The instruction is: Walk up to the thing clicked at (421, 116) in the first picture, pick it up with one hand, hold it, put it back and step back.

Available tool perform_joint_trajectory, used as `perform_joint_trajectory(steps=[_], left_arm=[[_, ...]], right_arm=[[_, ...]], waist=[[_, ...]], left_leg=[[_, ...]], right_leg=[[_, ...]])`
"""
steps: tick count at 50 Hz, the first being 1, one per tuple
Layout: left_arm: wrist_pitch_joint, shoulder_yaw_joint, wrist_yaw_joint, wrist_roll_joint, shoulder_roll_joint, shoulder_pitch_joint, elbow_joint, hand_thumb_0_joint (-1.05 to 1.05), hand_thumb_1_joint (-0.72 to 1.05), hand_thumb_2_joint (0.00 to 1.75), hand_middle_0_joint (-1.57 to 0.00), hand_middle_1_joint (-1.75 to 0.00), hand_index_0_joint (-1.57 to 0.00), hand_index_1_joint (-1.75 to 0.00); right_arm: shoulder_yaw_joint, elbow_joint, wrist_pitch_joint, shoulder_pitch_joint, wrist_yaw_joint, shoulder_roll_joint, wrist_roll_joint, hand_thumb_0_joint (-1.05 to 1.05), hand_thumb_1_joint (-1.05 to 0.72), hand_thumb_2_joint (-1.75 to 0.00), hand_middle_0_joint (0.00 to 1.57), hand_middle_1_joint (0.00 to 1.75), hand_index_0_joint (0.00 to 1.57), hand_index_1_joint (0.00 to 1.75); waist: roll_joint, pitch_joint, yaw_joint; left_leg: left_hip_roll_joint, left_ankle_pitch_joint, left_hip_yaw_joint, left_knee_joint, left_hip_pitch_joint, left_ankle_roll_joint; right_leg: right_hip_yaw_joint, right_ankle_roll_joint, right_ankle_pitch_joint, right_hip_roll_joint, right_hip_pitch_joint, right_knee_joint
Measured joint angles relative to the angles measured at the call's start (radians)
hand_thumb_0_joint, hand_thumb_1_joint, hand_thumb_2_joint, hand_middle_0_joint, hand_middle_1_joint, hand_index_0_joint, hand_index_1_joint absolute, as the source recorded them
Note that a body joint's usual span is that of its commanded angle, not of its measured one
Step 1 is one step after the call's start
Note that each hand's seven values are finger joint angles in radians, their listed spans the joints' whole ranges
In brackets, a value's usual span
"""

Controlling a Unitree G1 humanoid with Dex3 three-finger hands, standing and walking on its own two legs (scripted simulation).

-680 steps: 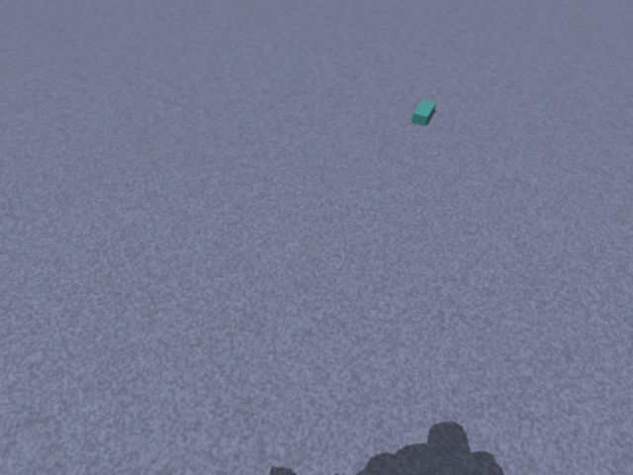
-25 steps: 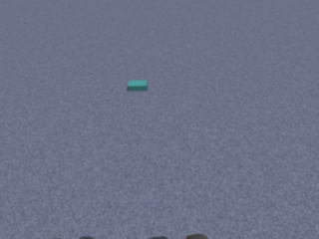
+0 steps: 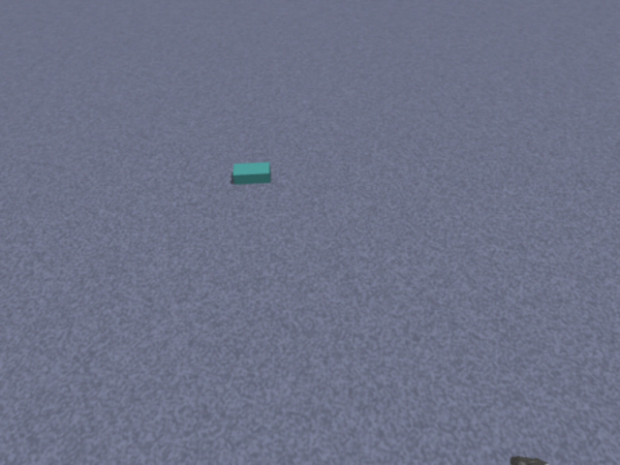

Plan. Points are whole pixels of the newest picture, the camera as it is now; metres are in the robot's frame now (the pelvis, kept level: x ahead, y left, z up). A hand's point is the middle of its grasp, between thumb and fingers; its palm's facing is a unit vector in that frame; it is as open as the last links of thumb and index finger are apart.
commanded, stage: walk up
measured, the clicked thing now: (252, 173) +1.48 +0.26 -0.74
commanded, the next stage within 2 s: stand in 0.22 s
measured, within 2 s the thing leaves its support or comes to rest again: neither
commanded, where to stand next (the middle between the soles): +0.06 +0.00 m, yaw +2 degrees
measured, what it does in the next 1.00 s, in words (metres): stands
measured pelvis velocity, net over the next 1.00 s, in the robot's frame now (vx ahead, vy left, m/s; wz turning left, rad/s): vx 0.01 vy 0.01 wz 0.05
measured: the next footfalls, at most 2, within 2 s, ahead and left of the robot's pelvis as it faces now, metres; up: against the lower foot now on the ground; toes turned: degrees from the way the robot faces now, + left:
none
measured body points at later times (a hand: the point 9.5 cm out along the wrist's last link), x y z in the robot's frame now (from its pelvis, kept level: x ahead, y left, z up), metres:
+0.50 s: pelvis +0.01 +0.00 +0.01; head +0.02 +0.00 +0.46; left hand +0.11 +0.30 -0.12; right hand +0.09 -0.30 -0.12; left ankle +0.00 +0.13 -0.74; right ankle +0.03 -0.13 -0.74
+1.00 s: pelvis +0.01 +0.01 +0.01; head +0.02 +0.01 +0.46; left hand +0.07 +0.31 -0.12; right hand +0.10 -0.29 -0.12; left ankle +0.00 +0.13 -0.74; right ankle +0.03 -0.13 -0.74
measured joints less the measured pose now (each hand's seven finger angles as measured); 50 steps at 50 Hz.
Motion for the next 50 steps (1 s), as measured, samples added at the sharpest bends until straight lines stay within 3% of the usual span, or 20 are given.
perform_joint_trajectory(steps=[11, 17, 50], left_arm=[[0.002, -0.004, 0.0, 0.009, -0.01, -0.025, 0.008, 0.01, 0.9, 0.89, -0.21, -0.3, -0.2, -0.3], [0.005, -0.005, -0.005, 0.009, -0.014, -0.038, 0.02, 0.01, 0.9, 0.89, -0.21, -0.3, -0.2, -0.3], [0.01, -0.005, -0.007, 0.011, -0.007, 0.014, 0.034, 0.01, 0.9, 0.89, -0.2, -0.3, -0.2, -0.3]], right_arm=[[-0.014, 0.008, 0.009, -0.044, 0.004, -0.001, 0.001, 0.01, -0.9, -0.89, 0.2, 0.3, 0.21, 0.3], [-0.013, 0.033, 0.009, -0.022, -0.003, 0.008, -0.003, 0.01, -0.9, -0.89, 0.2, 0.3, 0.21, 0.3], [-0.009, 0.051, 0.006, 0.01, -0.002, 0.022, -0.007, 0.01, -0.9, -0.89, 0.2, 0.3, 0.21, 0.3]], waist=[[-0.004, 0.005, -0.002], [-0.009, 0.0, -0.016], [-0.013, -0.018, 0.0]], left_leg=[[0.001, 0.015, 0.02, -0.046, 0.031, 0.001], [-0.01, 0.047, -0.003, -0.101, 0.053, 0.001], [-0.026, 0.08, -0.043, -0.16, 0.072, 0.005]], right_leg=[[0.019, 0.003, 0.019, 0.002, 0.022, -0.041], [-0.004, 0.005, 0.042, -0.013, 0.055, -0.099], [-0.044, 0.01, 0.067, -0.033, 0.098, -0.174]])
